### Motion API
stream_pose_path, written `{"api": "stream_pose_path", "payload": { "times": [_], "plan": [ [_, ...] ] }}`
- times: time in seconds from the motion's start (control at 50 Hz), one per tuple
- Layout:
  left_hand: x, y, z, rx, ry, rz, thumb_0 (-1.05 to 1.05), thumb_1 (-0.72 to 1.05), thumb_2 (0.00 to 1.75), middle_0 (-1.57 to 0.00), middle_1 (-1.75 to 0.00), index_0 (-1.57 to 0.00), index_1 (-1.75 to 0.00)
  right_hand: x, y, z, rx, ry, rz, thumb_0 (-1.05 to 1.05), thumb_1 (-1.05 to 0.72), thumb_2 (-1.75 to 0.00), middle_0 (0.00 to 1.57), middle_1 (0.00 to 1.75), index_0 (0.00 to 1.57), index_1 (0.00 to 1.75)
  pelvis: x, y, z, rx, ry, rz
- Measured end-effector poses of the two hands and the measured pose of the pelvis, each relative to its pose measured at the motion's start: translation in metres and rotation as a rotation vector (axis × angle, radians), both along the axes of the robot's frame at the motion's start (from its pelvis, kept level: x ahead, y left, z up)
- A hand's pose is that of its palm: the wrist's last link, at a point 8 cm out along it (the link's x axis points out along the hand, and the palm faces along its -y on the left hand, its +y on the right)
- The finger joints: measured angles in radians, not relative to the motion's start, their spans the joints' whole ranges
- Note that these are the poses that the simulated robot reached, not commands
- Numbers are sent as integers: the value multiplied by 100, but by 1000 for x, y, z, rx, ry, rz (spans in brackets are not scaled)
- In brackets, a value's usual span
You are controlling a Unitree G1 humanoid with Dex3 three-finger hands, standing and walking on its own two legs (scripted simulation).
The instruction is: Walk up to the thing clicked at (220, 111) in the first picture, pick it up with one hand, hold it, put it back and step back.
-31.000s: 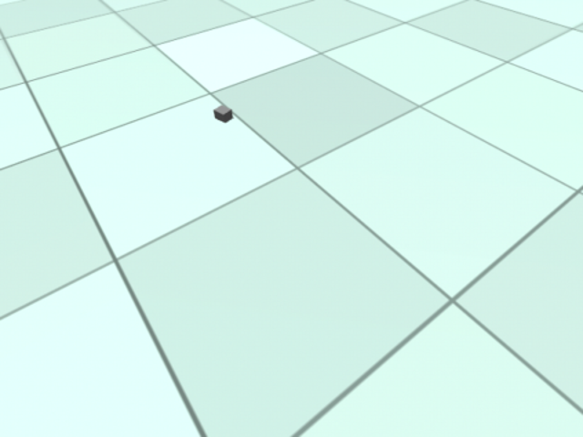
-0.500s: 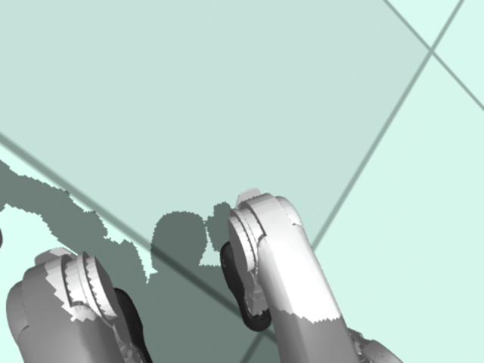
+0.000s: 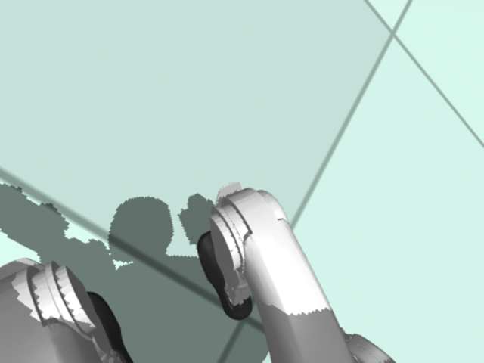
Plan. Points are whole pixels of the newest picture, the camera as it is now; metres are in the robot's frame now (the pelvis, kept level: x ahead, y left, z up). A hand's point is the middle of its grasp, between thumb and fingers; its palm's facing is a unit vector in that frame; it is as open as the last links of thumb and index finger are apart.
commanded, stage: rest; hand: left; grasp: from above
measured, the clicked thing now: out of the picture +0.43 +0.36 -0.26
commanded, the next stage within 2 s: open in 0.50 s
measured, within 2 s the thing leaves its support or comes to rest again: rests again in 0.78 s
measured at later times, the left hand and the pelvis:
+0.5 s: hand out of the picture +0.45 +0.35 -0.25, palm faces -0.18 -0.40 -0.90, open 11.3 cm; pelvis +0.00 +0.01 +0.00, yaw -2 degrees
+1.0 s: hand out of the picture +0.45 +0.35 -0.25, palm faces -0.17 -0.40 -0.90, open 12.2 cm; pelvis -0.01 +0.01 +0.01, yaw -3 degrees
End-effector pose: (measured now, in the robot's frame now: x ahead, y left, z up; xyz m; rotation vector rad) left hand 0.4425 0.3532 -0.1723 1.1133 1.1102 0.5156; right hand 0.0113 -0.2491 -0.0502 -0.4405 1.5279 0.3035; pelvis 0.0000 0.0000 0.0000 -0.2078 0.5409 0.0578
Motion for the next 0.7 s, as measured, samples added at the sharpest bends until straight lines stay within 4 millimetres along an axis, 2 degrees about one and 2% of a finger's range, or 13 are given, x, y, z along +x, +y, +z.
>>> {"api": "stream_pose_path", "payload": {
  "times": [0.26,0.7],
  "plan": [
    [7,-2,-12,0,-9,-2,-1,-24,65,-64,-59,-65,-60,-5,5,14,-19,9,20,0,-92,-90,20,30,20,30,-2,3,2,-24,-23,-7],
    [8,2,-22,-7,-3,11,-1,-19,64,-56,-64,-57,-65,-15,18,26,-28,18,24,0,-91,-90,20,30,20,30,-6,7,5,-51,-39,-11]
  ]
}}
